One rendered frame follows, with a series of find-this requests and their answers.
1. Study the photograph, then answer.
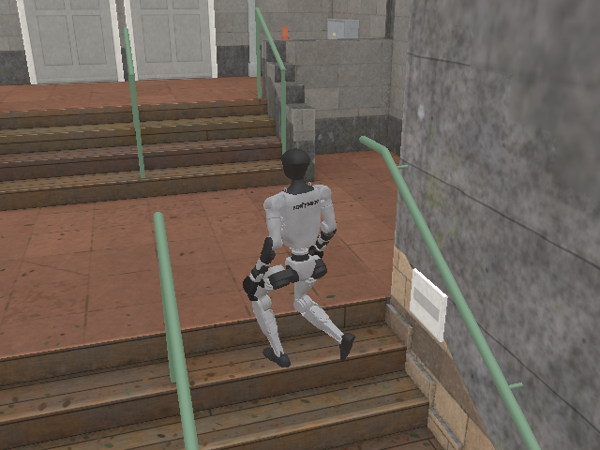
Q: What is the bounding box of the robot right upper arm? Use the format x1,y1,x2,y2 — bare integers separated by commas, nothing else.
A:
314,185,337,233

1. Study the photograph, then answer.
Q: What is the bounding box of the robot left forearm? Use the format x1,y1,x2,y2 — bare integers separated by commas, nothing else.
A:
249,237,276,282

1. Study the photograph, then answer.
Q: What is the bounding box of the robot left hand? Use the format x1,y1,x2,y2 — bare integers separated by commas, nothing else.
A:
243,276,265,301

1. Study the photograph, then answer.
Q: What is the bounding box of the robot left foot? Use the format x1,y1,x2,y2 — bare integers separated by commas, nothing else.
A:
262,348,291,368

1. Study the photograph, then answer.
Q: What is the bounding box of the robot right hand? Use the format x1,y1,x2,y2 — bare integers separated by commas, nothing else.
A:
308,246,323,258

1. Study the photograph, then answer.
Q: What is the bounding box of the right robot shin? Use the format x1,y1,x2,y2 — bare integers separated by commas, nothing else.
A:
301,295,344,344

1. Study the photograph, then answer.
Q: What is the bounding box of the robot left upper arm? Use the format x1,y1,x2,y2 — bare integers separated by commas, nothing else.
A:
263,193,284,250

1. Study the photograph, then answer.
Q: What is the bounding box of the robot right forearm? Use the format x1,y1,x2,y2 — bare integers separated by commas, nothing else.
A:
314,229,337,252

